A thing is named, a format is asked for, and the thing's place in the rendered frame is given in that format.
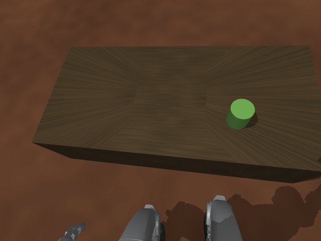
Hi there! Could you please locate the left robot hand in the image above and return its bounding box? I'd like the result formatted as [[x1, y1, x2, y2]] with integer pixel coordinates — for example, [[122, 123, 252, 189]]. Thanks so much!
[[58, 222, 86, 241]]

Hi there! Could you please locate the can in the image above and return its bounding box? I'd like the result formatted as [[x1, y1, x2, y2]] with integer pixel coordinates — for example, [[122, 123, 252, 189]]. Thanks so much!
[[226, 99, 255, 130]]

